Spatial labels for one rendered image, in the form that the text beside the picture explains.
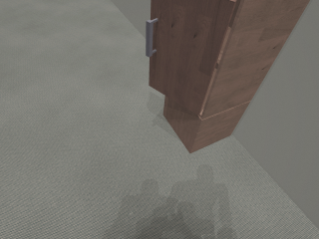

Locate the handle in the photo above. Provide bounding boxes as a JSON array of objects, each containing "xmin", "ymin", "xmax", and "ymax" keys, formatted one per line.
[{"xmin": 146, "ymin": 18, "xmax": 159, "ymax": 57}]

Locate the cupboard door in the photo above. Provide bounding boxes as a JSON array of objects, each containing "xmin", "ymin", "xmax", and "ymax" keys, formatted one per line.
[{"xmin": 149, "ymin": 0, "xmax": 237, "ymax": 115}]

